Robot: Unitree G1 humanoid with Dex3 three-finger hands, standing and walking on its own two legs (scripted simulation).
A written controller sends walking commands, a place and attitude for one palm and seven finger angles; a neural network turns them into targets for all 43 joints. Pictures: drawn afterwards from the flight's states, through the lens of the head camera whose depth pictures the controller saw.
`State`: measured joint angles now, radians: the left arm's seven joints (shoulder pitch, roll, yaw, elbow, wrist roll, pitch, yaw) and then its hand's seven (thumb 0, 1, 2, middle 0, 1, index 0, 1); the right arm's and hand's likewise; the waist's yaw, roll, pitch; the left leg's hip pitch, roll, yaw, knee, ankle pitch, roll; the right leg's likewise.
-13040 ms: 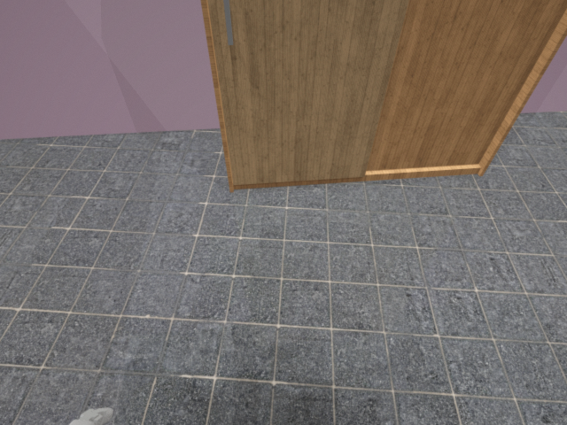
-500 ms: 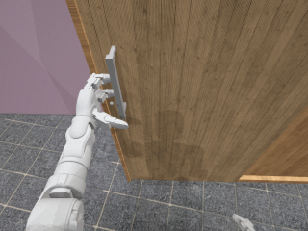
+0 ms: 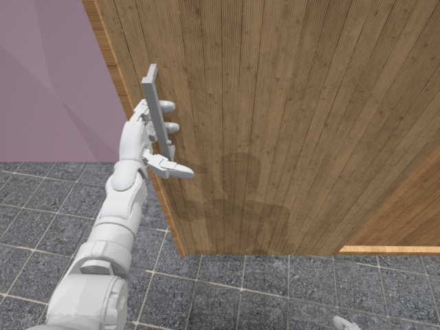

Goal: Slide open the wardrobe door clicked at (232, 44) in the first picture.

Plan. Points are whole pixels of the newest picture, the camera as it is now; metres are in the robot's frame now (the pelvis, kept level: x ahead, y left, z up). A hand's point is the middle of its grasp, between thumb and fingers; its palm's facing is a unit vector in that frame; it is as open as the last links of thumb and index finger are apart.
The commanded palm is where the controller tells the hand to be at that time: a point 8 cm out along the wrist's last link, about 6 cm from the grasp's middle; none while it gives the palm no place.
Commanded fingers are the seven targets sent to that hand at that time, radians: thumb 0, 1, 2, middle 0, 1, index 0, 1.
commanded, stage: slide the fingers in behind the handle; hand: left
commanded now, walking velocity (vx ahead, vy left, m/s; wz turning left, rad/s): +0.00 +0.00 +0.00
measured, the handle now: (162, 124) +0.48 +0.13 +0.11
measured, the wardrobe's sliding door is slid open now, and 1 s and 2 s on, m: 0.00 0.00 0.00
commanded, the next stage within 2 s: grip the handle and tug to test in 0.68 s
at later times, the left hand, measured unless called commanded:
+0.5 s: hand (173, 142) +0.42 +0.10 +0.11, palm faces -0.01 -1.00 -0.01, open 14.1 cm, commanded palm +0.39 +0.14 +0.11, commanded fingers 0.00 -0.50 0.30 -0.30 -1.20 -0.30 -1.20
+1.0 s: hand (173, 142) +0.42 +0.10 +0.11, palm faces -0.01 -1.00 -0.01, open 13.0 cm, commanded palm +0.39 +0.14 +0.11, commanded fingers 0.00 0.06 0.54 -0.36 -1.28 -0.36 -1.28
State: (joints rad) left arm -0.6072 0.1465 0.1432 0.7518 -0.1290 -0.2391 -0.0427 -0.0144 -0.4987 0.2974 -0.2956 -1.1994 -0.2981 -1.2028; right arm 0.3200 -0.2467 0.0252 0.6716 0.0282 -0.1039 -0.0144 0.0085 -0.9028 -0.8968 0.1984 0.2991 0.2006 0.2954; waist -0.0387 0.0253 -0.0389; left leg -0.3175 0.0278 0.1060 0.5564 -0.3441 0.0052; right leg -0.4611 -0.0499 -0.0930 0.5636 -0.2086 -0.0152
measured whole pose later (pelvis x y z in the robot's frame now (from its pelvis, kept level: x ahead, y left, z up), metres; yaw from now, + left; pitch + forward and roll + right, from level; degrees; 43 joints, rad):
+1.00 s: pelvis +0.00 +0.00 +0.00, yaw +0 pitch +6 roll +1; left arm -0.61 0.12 0.10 0.73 -0.12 -0.21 0.00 -0.01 -0.32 0.37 -0.31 -1.22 -0.29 -1.23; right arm 0.30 -0.24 0.02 0.67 0.02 -0.11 -0.01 0.01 -0.90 -0.90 0.20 0.30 0.20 0.30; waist -0.02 0.03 -0.04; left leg -0.31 0.02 0.10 0.55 -0.34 0.01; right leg -0.45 -0.05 -0.10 0.56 -0.21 -0.01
